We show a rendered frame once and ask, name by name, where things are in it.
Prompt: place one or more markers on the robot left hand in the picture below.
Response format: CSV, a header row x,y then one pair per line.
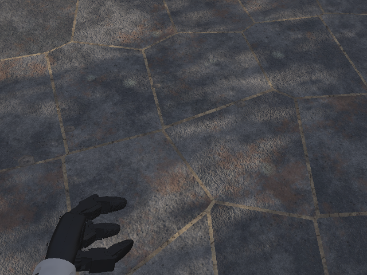
x,y
72,233

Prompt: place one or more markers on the robot left forearm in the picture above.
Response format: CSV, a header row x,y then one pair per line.
x,y
55,266

